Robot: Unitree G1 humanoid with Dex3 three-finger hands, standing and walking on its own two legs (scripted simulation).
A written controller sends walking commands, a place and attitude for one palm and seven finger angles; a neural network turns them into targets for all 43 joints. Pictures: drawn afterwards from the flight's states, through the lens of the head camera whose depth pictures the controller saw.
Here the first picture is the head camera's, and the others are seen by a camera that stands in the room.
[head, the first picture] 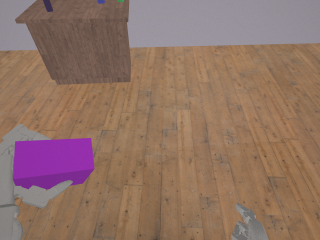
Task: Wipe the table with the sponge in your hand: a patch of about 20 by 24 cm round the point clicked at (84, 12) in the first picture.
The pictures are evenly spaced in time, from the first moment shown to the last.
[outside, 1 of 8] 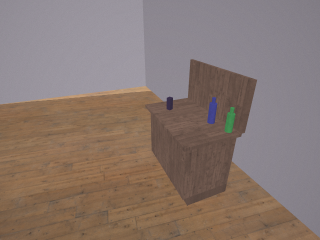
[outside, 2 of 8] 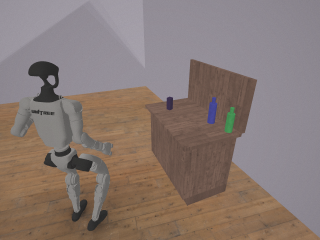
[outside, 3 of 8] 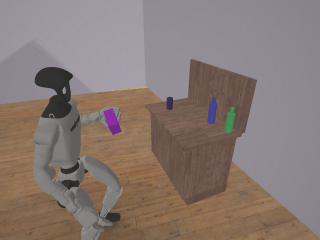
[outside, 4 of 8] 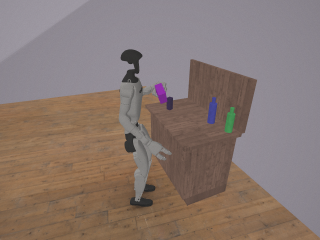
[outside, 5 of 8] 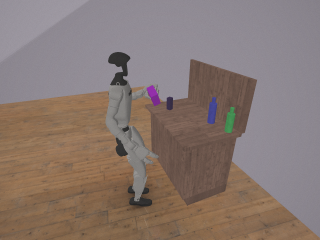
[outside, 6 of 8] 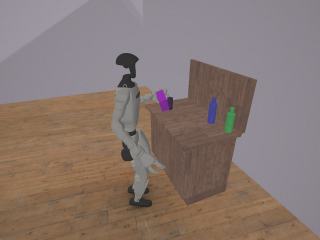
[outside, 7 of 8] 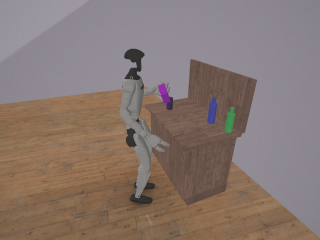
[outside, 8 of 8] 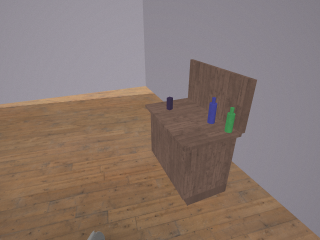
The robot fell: yes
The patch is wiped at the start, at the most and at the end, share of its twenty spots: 0.00 0.00 0.00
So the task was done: no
